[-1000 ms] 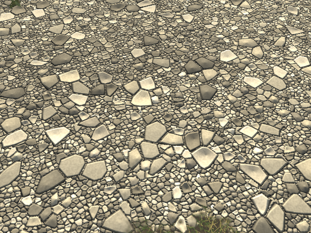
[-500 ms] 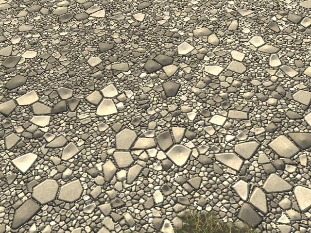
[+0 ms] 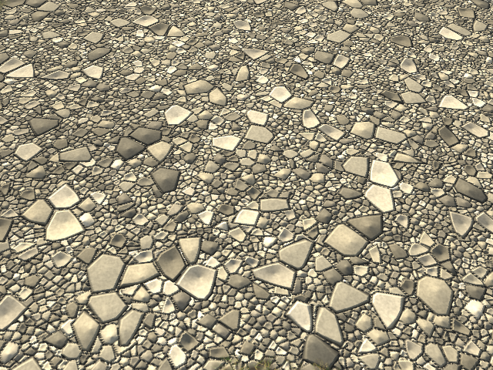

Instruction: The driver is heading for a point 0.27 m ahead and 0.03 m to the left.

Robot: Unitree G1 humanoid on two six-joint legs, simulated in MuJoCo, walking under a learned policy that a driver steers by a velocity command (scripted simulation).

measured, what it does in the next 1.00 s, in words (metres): walks ahead: right foot, then left foot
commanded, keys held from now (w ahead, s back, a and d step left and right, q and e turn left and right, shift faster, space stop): w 0.14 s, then no key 0.86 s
